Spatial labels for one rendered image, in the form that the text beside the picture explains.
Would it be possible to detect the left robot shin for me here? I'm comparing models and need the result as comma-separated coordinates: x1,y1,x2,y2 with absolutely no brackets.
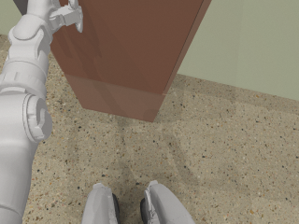
87,183,118,224

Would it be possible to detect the handle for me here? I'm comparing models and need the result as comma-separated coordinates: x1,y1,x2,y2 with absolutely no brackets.
13,0,28,15

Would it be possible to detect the left robot forearm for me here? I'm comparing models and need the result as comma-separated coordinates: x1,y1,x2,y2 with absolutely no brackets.
0,14,53,102

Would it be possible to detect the cupboard door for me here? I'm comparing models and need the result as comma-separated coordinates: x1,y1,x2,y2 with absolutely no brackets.
50,0,203,95

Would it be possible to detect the right robot thigh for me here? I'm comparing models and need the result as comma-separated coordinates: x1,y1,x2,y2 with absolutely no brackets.
144,184,195,224

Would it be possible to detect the robot left hand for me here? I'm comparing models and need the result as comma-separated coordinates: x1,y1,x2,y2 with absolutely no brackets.
26,0,83,34

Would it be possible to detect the left robot upper arm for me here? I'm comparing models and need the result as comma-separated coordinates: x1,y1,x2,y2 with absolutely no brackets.
0,93,52,224

